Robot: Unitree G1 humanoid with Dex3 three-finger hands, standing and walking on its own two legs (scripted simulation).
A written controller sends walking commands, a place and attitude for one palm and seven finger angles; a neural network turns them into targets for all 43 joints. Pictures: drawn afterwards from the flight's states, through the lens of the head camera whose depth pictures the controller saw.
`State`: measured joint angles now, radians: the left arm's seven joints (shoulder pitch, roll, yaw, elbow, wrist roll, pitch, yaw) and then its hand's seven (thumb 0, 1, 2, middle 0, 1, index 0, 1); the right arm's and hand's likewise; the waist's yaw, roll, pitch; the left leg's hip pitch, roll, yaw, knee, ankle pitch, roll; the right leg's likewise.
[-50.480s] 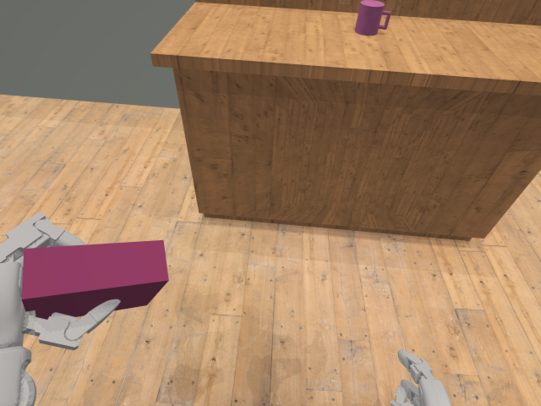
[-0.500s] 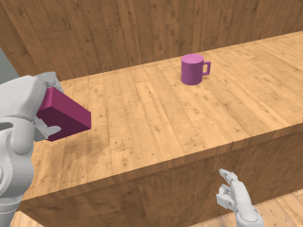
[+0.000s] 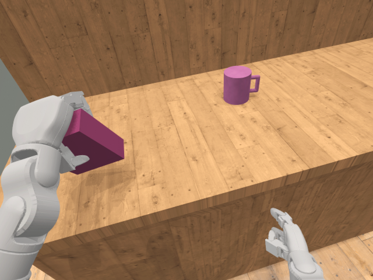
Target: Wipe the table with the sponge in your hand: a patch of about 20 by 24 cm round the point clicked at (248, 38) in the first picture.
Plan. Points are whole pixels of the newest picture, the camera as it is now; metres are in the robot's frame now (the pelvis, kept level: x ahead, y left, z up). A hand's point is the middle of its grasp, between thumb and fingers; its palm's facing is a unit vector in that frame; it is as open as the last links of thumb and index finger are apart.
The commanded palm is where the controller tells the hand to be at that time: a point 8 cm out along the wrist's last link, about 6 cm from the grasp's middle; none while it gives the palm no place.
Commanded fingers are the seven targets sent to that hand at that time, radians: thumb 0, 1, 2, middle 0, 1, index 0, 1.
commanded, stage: move the sponge above the wiping area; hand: left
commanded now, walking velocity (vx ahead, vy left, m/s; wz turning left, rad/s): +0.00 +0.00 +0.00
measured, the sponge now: (86, 149) +0.27 +0.26 +0.18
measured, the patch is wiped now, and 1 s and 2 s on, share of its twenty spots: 0.10 0.10 0.10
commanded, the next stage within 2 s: none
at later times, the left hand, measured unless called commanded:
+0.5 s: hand (79, 140) +0.27 +0.26 +0.22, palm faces +0.28 -0.10 -0.95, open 9.3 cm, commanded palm +0.21 +0.26 +0.28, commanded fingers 0.00 0.10 1.30 -1.20 -1.60 -1.20 -1.60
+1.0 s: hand (85, 140) +0.27 +0.25 +0.21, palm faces +0.27 -0.11 -0.96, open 9.3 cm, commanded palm +0.22 +0.25 +0.27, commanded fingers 0.00 0.10 1.30 -1.20 -1.60 -1.20 -1.60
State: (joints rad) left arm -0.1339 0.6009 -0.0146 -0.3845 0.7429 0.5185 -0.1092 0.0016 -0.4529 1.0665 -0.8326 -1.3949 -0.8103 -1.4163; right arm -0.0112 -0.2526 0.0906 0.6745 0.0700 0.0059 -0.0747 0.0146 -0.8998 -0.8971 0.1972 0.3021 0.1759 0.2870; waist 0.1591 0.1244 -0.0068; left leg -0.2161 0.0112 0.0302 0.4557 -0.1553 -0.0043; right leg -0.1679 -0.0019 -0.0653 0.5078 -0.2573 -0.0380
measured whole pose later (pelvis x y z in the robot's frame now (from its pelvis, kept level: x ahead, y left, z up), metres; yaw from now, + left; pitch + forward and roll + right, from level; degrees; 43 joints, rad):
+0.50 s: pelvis +0.01 -0.01 +0.00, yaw +0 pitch -5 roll +1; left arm -0.11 0.59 -0.04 -0.34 0.77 0.51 -0.13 0.00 -0.45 1.07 -0.83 -1.40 -0.81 -1.42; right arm 0.00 -0.26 0.10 0.67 0.06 -0.01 -0.07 0.01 -0.90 -0.90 0.20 0.30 0.22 0.30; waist 0.16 0.13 -0.01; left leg -0.22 0.02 0.02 0.47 -0.17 -0.02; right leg -0.17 0.01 -0.07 0.51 -0.27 -0.05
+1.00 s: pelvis +0.01 -0.01 +0.00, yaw +0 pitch -4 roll +1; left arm -0.11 0.58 -0.06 -0.32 0.79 0.49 -0.12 0.00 -0.45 1.07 -0.83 -1.40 -0.81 -1.42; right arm 0.00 -0.25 0.09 0.68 0.06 -0.01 -0.07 0.01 -0.90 -0.90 0.20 0.30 0.21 0.30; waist 0.16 0.13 -0.01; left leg -0.21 0.02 0.03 0.46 -0.17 -0.01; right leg -0.16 0.01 -0.06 0.50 -0.27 -0.05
